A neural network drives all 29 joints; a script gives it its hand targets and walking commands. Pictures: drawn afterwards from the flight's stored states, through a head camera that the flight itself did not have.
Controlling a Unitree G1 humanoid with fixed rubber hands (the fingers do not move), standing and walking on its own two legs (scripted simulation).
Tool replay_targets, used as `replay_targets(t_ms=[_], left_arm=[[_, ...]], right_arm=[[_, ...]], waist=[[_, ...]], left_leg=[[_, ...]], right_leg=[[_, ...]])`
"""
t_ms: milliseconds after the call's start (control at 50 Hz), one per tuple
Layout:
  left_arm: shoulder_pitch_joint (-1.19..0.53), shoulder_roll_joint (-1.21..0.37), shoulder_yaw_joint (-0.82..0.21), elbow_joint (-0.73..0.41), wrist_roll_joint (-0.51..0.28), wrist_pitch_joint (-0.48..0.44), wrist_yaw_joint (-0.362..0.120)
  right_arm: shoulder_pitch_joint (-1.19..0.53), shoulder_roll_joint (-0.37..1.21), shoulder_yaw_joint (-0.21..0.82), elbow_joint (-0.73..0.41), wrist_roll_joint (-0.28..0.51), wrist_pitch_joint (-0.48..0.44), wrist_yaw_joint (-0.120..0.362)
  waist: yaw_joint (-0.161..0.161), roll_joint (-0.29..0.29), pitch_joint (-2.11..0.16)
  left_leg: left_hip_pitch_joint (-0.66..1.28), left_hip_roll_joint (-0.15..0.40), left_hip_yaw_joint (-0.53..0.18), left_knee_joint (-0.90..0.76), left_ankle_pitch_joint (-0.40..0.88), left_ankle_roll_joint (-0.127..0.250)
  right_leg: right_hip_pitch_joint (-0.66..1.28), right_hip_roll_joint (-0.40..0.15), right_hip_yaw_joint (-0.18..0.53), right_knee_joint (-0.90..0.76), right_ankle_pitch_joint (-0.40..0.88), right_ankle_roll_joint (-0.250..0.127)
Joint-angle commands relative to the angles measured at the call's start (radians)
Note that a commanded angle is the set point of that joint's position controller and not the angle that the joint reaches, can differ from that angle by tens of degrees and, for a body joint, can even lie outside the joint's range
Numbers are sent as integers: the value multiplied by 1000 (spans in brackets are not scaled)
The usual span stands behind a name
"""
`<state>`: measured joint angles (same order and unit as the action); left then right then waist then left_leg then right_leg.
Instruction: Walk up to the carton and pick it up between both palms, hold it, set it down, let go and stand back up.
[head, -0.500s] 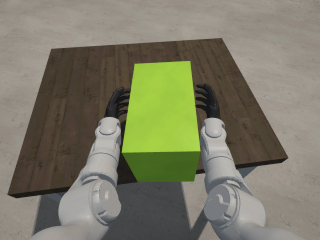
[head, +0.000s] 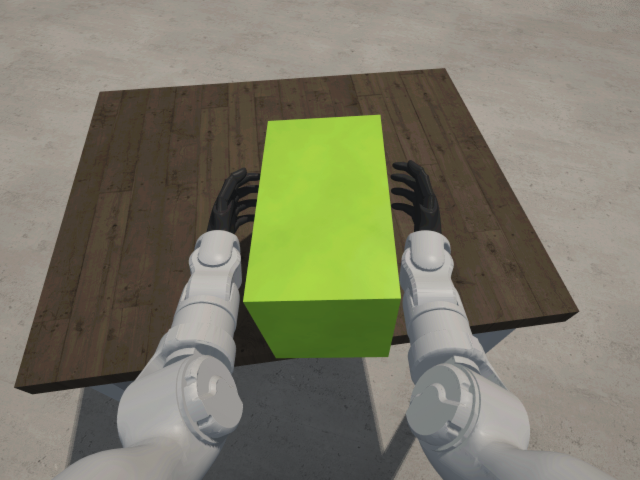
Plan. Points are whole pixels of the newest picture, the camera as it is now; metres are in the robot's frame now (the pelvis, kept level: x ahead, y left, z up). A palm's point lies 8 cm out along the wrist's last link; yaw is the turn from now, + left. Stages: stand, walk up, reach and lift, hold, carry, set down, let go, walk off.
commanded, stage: set down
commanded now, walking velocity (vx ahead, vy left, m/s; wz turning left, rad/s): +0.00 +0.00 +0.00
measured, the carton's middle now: (327, 237) +0.44 -0.02 +0.00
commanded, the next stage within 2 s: none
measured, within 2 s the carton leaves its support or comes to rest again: rests again in 1.46 s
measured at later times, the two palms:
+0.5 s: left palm (226, 228) +0.42 +0.12 +0.05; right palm (424, 224) +0.41 -0.14 +0.06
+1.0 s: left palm (227, 227) +0.43 +0.11 +0.05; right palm (424, 227) +0.41 -0.15 +0.06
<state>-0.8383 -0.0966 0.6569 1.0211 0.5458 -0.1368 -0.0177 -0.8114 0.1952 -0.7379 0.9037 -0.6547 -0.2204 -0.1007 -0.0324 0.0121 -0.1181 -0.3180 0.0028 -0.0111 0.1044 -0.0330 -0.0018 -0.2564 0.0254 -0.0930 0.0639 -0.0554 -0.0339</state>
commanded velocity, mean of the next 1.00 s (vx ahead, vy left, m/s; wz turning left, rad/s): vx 0.00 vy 0.00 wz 0.00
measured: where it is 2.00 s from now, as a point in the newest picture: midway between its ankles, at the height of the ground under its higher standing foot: outside the picture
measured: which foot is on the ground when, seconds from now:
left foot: down 0.00-1.00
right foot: down 0.00-1.00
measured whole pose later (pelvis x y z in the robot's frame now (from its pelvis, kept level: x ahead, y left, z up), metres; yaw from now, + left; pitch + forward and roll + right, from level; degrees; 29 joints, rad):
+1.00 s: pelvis -0.01 +0.00 +0.00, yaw -1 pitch +14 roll +0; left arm -0.90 -0.09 0.71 1.03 0.54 -0.20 -0.02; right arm -0.86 0.21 -0.75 0.84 -0.63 -0.17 -0.07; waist -0.04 0.00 -0.05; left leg -0.36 0.00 0.00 0.15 -0.04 0.00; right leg -0.31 0.02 -0.08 0.12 -0.06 -0.03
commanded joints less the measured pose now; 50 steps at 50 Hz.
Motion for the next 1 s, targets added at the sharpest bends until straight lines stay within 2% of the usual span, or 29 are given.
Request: replay_targets(t_ms=[0,420,740,840,900,920,940,960,980], left_arm=[[-496,-373,-180,-14,15,-58,-79],[-458,-327,-147,-19,22,-73,-76],[-426,-257,-124,-25,13,-84,-62],[-412,-151,-99,-32,-4,-89,-38],[-430,-21,-101,-35,-49,-111,0],[-556,-214,-57,-54,3,-99,-24],[-474,-242,-14,-26,40,-64,-52],[-440,-230,5,-51,72,-42,-70],[-423,-221,13,-74,89,-27,-75]], right_arm=[[-427,415,230,61,-33,-30,97],[-406,376,196,34,-41,-24,100],[-386,321,181,15,-15,-10,90],[-383,218,155,2,11,-9,71],[-399,98,156,-1,74,-17,39],[-539,383,181,-102,37,60,81],[-448,360,142,-109,-40,92,122],[-403,324,94,-139,-87,98,133],[-378,304,75,-165,-110,100,136]], waist=[[1,-6,-474],[4,-7,-436],[11,-8,-420],[17,-16,-442],[25,-21,-483],[17,-33,-294],[23,-41,-282],[10,-36,-300],[12,-18,-331]], left_leg=[[82,7,-20,28,187,28],[59,3,-14,32,154,23],[10,-2,-4,37,126,26],[-3,-5,5,43,121,26],[-32,-9,20,54,126,31],[8,-30,-7,59,99,28],[51,-28,-3,46,70,25],[86,-27,-4,34,35,17],[122,-21,-5,30,28,6]], right_leg=[[337,-18,44,138,491,66],[309,-21,44,141,449,70],[304,-27,53,159,444,77],[295,-28,58,171,442,81],[288,-27,65,199,470,87],[235,-14,13,139,304,86],[249,-14,11,132,263,93],[253,-13,1,114,192,88],[219,-14,-12,96,154,82]])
